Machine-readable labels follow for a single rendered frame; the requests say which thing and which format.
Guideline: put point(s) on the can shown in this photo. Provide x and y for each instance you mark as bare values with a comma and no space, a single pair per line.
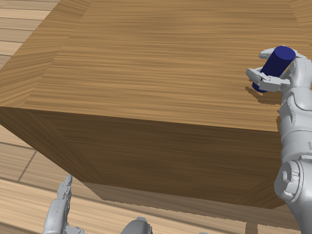
279,60

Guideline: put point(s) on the right robot hand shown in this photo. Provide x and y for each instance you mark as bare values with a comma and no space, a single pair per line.
299,74

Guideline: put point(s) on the left robot hand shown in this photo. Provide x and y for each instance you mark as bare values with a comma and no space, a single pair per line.
56,219

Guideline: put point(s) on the right robot arm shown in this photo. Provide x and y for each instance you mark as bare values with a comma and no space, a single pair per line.
294,181

